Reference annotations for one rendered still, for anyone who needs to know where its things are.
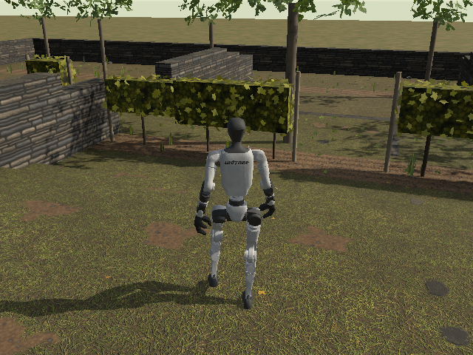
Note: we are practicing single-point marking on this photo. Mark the robot left forearm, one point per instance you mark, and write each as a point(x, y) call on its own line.
point(203, 201)

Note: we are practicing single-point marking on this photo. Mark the left robot shin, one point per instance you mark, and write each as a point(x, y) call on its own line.
point(214, 254)

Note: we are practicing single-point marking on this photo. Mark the robot right forearm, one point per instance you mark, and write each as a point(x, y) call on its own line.
point(269, 195)

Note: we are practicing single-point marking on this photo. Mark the right robot upper arm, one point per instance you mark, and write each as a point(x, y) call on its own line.
point(259, 156)

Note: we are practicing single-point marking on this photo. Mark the robot torso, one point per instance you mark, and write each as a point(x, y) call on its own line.
point(236, 178)

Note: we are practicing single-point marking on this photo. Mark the robot right hand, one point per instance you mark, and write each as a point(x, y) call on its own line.
point(265, 206)

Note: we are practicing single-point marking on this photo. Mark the left robot upper arm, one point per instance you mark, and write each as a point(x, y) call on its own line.
point(210, 169)

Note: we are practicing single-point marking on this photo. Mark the robot left hand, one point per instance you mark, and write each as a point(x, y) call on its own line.
point(198, 224)

